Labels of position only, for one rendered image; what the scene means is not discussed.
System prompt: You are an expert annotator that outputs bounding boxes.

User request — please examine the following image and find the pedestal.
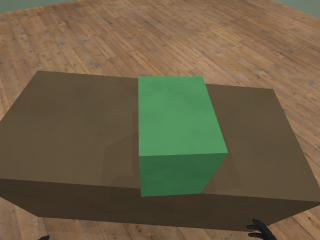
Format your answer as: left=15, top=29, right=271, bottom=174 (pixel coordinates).
left=0, top=70, right=320, bottom=232

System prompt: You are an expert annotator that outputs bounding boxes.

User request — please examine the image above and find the right robot hand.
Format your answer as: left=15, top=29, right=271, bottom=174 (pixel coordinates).
left=246, top=219, right=277, bottom=240

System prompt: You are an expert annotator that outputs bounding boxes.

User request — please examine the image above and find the carton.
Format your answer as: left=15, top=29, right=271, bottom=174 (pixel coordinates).
left=138, top=76, right=228, bottom=197

